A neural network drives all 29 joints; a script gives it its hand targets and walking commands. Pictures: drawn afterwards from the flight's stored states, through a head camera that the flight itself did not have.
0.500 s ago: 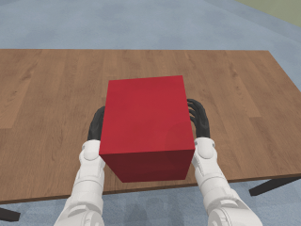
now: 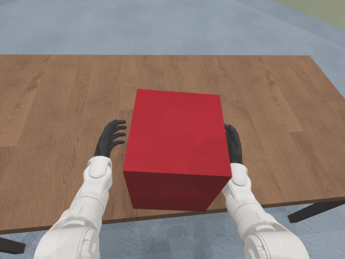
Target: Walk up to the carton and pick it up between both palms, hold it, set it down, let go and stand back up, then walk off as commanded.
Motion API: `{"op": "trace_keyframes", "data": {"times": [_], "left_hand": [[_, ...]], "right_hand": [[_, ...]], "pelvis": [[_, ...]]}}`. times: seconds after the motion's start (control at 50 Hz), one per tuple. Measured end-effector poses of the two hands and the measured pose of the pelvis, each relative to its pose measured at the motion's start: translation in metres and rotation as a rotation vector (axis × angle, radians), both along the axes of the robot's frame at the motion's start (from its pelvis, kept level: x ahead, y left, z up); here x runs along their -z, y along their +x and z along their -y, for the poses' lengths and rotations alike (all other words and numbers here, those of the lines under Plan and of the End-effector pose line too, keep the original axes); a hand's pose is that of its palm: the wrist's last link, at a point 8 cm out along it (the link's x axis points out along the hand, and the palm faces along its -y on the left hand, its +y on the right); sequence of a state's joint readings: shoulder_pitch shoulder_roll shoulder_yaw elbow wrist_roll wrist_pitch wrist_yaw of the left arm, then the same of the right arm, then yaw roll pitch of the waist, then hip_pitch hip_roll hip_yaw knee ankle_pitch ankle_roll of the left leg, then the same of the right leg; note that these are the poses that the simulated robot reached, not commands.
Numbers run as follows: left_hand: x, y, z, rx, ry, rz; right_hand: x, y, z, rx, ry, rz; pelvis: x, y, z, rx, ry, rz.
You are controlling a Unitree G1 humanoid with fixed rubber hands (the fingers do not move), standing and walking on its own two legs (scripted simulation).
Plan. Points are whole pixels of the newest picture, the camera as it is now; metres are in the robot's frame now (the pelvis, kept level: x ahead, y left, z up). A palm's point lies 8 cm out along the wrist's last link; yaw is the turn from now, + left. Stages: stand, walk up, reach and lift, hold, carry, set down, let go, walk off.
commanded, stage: set down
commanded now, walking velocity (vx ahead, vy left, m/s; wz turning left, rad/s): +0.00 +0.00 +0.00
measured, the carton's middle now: (173, 155) +0.37 +0.00 -0.02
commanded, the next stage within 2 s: none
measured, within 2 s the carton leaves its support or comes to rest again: neither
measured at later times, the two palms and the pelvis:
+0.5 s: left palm (84, 130) +0.37 +0.20 +0.09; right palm (262, 137) +0.36 -0.19 +0.10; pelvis -0.03 +0.00 +0.00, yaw +0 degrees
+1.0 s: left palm (70, 117) +0.36 +0.21 +0.14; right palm (268, 124) +0.36 -0.18 +0.14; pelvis -0.03 -0.01 +0.00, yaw +0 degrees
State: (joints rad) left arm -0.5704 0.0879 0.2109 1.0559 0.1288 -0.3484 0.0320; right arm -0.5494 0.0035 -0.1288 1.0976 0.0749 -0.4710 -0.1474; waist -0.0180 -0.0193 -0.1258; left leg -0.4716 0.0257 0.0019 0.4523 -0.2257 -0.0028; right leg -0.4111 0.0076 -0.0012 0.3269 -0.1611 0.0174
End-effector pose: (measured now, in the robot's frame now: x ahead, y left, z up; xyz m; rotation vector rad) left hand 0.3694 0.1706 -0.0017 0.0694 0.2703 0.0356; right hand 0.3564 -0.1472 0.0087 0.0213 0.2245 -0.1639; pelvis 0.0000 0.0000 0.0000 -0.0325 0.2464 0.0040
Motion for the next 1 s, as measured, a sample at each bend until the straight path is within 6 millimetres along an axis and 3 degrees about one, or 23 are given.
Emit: {"op": "trace_keyframes", "data": {"times": [0.18,0.44,0.7,1.0], "left_hand": [[-0.021,-0.003,-0.007,0.019,0.013,0.016],[-0.078,-0.001,-0.02,-0.028,0.014,-0.009],[-0.119,0.005,-0.03,-0.054,0.012,-0.013],[-0.137,-0.005,-0.039,-0.091,-0.006,-0.022]], "right_hand": [[-0.031,0.006,0.006,-0.008,0.014,0.03],[-0.076,0.002,0.04,0.02,0.019,-0.025],[-0.122,0.014,0.029,-0.023,0.02,-0.004],[-0.134,0.006,0.033,-0.02,0.022,0.001]], "pelvis": [[0.001,-0.012,-0.007,0.0,-0.009,0.018],[-0.001,-0.024,-0.003,-0.002,-0.009,0.123],[-0.002,-0.028,-0.002,-0.004,-0.007,0.177],[-0.003,-0.033,0.005,-0.007,0.005,0.268]]}}
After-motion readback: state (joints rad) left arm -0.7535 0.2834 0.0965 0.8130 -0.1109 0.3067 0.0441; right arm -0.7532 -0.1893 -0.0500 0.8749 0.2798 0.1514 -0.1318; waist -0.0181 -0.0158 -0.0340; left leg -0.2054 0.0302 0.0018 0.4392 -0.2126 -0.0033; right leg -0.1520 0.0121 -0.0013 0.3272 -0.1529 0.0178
